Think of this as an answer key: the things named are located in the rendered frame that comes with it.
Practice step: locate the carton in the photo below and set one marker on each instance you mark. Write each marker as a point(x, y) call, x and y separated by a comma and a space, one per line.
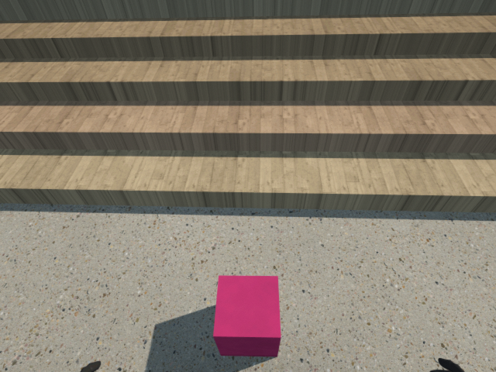
point(247, 316)

